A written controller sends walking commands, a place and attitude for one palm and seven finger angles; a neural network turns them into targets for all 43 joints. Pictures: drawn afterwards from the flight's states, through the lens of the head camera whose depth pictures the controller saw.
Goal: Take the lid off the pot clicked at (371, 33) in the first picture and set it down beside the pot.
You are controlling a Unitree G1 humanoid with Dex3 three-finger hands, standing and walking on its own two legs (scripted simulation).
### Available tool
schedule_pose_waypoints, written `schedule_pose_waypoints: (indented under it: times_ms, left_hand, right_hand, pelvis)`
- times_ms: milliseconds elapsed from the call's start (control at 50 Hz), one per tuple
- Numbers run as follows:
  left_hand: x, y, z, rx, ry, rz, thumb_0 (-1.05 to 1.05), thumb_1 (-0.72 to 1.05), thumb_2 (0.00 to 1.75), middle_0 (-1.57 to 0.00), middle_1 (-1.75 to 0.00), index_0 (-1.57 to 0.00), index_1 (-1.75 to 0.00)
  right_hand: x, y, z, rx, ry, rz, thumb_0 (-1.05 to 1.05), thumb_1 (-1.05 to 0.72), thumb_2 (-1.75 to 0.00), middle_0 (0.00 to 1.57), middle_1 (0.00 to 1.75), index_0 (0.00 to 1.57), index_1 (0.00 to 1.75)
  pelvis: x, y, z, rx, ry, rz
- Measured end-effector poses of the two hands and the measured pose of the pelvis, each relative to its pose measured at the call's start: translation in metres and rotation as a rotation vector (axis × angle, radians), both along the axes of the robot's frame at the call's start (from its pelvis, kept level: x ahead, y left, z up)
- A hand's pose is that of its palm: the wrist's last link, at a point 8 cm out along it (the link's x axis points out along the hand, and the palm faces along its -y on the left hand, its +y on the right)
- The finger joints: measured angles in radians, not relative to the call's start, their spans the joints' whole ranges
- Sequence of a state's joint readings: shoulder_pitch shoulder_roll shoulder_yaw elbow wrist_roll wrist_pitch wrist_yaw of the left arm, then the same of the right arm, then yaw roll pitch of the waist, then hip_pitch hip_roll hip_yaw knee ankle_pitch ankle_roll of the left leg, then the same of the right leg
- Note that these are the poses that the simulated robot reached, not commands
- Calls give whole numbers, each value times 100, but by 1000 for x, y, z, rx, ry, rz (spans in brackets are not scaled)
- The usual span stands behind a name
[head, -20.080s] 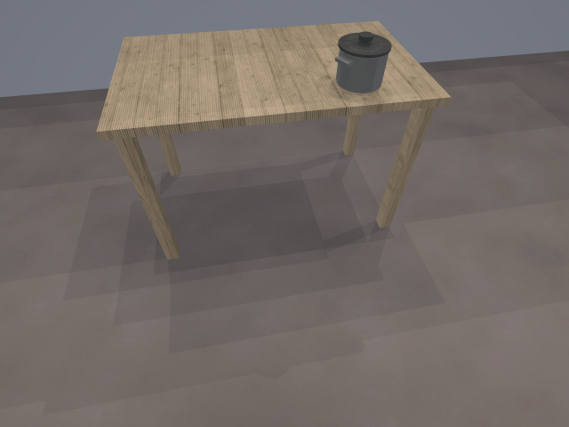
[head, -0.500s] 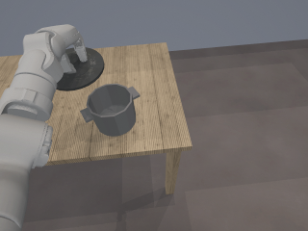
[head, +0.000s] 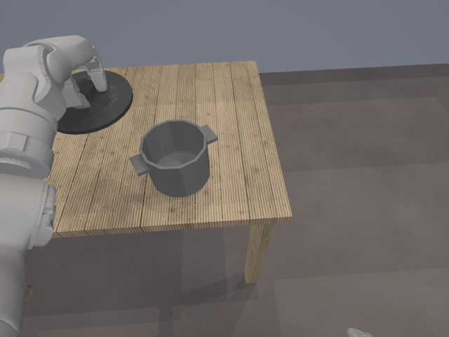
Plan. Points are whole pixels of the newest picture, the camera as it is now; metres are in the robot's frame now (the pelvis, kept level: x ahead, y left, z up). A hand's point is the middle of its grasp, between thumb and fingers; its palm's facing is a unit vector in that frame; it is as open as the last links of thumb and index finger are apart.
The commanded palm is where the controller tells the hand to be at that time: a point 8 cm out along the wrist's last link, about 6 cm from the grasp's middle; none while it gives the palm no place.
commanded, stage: move the lid sideways beside the pot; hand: left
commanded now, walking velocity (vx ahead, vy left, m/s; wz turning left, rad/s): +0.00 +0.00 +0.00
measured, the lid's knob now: (82, 89) +0.51 +0.24 +0.17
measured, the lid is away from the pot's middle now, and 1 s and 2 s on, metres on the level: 0.14 0.23 0.23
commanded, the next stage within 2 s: lower the lid onto the table in 1.02 s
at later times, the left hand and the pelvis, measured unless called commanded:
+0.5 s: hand (39, 97) +0.46 +0.29 +0.19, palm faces -0.34 -0.08 -0.94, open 7.1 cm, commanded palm +0.48 +0.30 +0.27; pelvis +0.00 +0.00 +0.00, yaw +0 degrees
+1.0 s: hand (13, 97) +0.46 +0.33 +0.20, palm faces -0.35 -0.08 -0.93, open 7.1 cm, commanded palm +0.48 +0.33 +0.27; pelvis +0.00 +0.00 +0.00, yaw +0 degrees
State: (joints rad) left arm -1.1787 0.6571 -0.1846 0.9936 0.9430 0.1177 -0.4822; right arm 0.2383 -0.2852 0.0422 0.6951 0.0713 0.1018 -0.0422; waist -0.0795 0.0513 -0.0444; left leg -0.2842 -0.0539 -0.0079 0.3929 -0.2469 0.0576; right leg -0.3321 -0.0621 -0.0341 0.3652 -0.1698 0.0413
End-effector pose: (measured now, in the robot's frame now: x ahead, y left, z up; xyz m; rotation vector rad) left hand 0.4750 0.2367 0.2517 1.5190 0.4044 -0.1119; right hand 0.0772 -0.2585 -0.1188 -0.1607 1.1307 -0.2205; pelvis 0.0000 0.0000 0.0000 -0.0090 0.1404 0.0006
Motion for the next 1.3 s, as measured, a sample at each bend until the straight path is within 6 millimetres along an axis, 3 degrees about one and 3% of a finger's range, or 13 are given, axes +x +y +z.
schedule_pose_waypoints:
  times_ms: [300,740,1000,1300]
  left_hand:
    - [-3,29,3,2,-6,26,0,29,70,-70,-94,-71,-94]
    - [-18,77,-5,11,52,85,0,29,70,-70,-94,-71,-94]
    - [-15,91,2,20,43,103,0,29,70,-70,-94,-71,-94]
    - [-5,88,-11,5,66,93,0,29,70,-69,-94,-71,-94]
  right_hand:
    - [-13,-5,0,-14,56,-20,1,-91,-90,20,30,20,29]
    - [-15,-15,4,-62,92,-30,1,-91,-90,20,30,20,30]
    - [-22,-11,0,-50,141,-37,1,-91,-90,20,30,20,30]
    - [-18,-10,0,-49,143,-44,1,-91,-90,20,30,20,30]
  pelvis:
    - [3,2,0,-5,3,0]
    - [0,-1,-1,-14,9,3]
    - [4,1,-1,-16,23,5]
    - [7,2,-2,-19,37,1]
